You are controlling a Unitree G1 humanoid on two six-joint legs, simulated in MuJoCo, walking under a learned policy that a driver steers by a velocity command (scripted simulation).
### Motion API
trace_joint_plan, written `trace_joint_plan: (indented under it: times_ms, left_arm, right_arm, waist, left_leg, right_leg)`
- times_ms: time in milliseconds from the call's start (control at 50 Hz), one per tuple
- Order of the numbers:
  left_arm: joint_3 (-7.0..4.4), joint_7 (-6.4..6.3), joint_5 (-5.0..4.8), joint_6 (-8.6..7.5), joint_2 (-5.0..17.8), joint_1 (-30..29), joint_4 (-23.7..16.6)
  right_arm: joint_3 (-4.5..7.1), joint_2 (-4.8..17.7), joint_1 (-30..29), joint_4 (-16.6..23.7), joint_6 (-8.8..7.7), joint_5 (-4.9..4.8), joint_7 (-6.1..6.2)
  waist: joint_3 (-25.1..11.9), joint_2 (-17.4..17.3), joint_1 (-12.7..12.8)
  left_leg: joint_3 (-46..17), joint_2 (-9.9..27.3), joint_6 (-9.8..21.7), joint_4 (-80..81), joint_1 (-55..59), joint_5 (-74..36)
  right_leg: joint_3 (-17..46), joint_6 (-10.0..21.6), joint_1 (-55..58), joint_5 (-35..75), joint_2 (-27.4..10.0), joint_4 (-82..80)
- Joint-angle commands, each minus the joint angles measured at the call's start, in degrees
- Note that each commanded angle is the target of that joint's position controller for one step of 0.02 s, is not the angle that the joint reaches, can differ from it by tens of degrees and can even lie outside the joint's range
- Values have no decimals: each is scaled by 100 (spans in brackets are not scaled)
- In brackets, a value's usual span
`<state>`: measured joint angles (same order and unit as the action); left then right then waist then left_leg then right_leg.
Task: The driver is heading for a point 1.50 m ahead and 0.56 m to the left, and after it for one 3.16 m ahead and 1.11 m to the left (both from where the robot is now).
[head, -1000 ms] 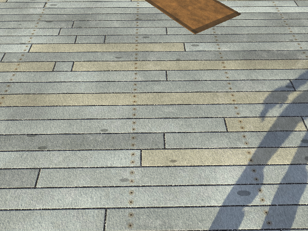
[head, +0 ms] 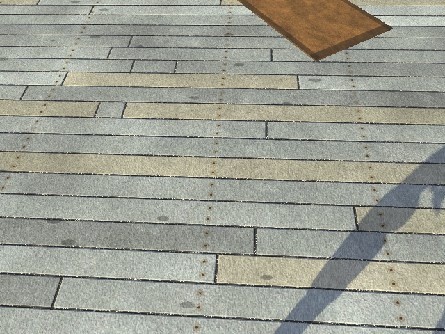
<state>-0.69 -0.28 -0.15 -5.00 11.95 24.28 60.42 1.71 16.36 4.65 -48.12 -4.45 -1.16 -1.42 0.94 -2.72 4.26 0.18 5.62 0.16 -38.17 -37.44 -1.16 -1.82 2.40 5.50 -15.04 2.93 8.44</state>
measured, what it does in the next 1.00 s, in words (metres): walks ahead, turning left: left foot, then right foot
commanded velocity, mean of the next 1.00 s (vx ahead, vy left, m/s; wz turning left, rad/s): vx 0.49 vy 0.00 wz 0.23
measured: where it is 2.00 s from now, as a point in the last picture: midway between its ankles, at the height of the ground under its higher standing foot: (175, 178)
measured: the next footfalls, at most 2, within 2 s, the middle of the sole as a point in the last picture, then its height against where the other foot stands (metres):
left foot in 0.14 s outside the picture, level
right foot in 0.68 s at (291, 305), level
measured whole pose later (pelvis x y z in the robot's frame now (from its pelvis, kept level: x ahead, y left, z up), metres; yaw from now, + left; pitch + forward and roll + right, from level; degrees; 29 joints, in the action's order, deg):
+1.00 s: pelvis +0.57 +0.00 +0.00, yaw +16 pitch +0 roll -2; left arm -4.0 -0.2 0.7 -6.0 15.5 16.3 53.4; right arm 4.7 17.1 10.0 -45.3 -1.6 -1.5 -0.5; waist 1.8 -2.4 3.1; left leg -3.1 7.0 0.9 -50.9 -39.0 4.3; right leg -11.1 1.1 -2.2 -11.8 1.1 13.7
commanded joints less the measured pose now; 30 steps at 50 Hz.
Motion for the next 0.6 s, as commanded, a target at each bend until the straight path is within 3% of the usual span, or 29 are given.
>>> trace_joint_plan:
  times_ms: [20, 60, 100, 120, 140, 160, 180, 200, 220, 240, 260, 280, 320, 380, 440, 500, 560, 600]
  left_arm:
    - [-221, -68, -72, -16, 1081, 282, -117]
    - [-266, -81, -93, 33, 1125, 240, -120]
    - [-328, -89, -52, 102, 1258, 82, -192]
    - [-350, -87, -11, 157, 1304, 5, -229]
    - [-315, -85, 34, 216, 1219, -46, -283]
    - [-215, -81, 131, 219, 998, 97, -424]
    - [33, 25, 69, 84, 41, 977, -387]
    - [-100, 55, -108, -85, 697, 486, -367]
    - [-212, 69, -272, -196, 1082, -157, -619]
    - [-214, 22, -263, -251, 1109, -510, -713]
    - [-253, -19, -181, -241, 1056, -631, -741]
    - [-264, -29, -127, -181, 963, -510, -728]
    - [-247, -36, -101, -47, 725, -378, -721]
    - [-242, -62, -22, 58, 716, -938, -983]
    - [-247, -39, 32, -5, 719, -1705, -1267]
    - [-202, 23, -10, -83, 634, -2353, -1459]
    - [-193, 105, -65, -139, 697, -2816, -1653]
    - [-240, 152, -80, -191, 867, -2831, -1731]
  right_arm:
    - [-9, 195, -1010, 649, -106, -35, -69]
    - [22, 300, -1050, 722, -138, -34, -129]
    - [121, 517, -643, 651, -151, -26, -148]
    - [221, 692, -80, 508, -139, -29, -125]
    - [355, 904, 885, 211, -109, -46, -80]
    - [452, 1254, 1868, -2, -72, 21, -15]
    - [502, 1512, 2187, -185, -57, 70, -71]
    - [338, 912, 1960, -152, -82, 43, -75]
    - [283, 738, 1389, -63, -122, 42, -56]
    - [251, 651, 917, 32, -165, 74, -58]
    - [230, 567, 676, 55, -200, 136, -77]
    - [199, 469, 583, 33, -234, 199, -90]
    - [177, 382, 611, -63, -251, 148, -113]
    - [233, 620, 860, -208, -252, 119, -22]
    - [250, 688, 1207, -316, -178, 79, 84]
    - [278, 809, 1567, -423, -114, 23, 144]
    - [291, 802, 1870, -534, -36, -33, 170]
    - [326, 837, 1885, -543, 24, -49, 212]
  waist:
    - [782, 671, 11]
    - [707, 668, -131]
    - [298, 808, -443]
    - [-128, 915, -756]
    - [-718, 869, -1218]
    - [-1514, 276, -1461]
    - [-2445, -1446, -915]
    - [-2009, -876, -1117]
    - [-1023, -600, -1006]
    - [-594, 52, -827]
    - [-289, 238, -646]
    - [-286, 90, -456]
    - [-178, -3, -289]
    - [208, 34, -339]
    - [320, 120, -556]
    - [334, 102, -766]
    - [363, 16, -876]
    - [305, -80, -750]
  left_leg:
    - [117, -201, 93, 647, 60, -342]
    - [44, -232, 260, 854, 107, -137]
    - [149, -442, 436, 836, 753, 260]
    - [296, -643, 559, 774, 1500, 452]
    - [400, -746, 716, 819, 2761, 405]
    - [-828, 290, 1060, 603, 4641, 607]
    - [-3842, 1597, 2037, 1518, 6352, 2438]
    - [-4359, 1481, 1807, 2218, 6000, 2971]
    - [-3467, 1361, 1568, 2333, 5142, 2560]
    - [-2770, 1181, 1458, 2479, 4247, 1763]
    - [-2240, 1024, 1429, 2618, 3531, 1048]
    - [-1890, 866, 1401, 2747, 3126, 658]
    - [-1447, 712, 1438, 3027, 2766, 486]
    - [-1064, 705, 1530, 3337, 2531, 340]
    - [-792, 473, 1342, 3351, 2693, 205]
    - [-637, 335, 1194, 3233, 2753, 181]
    - [-865, 508, 1155, 2917, 3192, 233]
    - [-1097, 683, 1053, 2620, 3530, 217]
  right_leg:
    - [560, 751, -550, 1856, -1513, -418]
    - [525, 676, -91, 2326, -1694, -162]
    - [476, 560, 252, 3821, -1770, 453]
    - [392, 495, 294, 4870, -1694, 1177]
    - [199, 341, -66, 5200, -1424, 2359]
    - [91, 213, -1477, 3458, -1112, 4140]
    - [348, -106, -3578, -1154, 102, 6164]
    - [1050, 21, -4202, -1695, -78, 6876]
    - [907, 122, -4591, -1259, -368, 6992]
    - [787, 143, -4365, -699, -685, 6722]
    - [708, 107, -4136, -361, -886, 6413]
    - [761, 93, -3743, -186, -1054, 6232]
    - [706, 27, -3560, -132, -1159, 5835]
    - [586, -197, -4076, 358, -1292, 5014]
    - [464, -312, -4295, 1424, -1168, 3745]
    - [287, -382, -3903, 2101, -842, 2667]
    - [376, -378, -3837, 2074, -699, 2161]
    - [515, -295, -3670, 1816, -661, 1854]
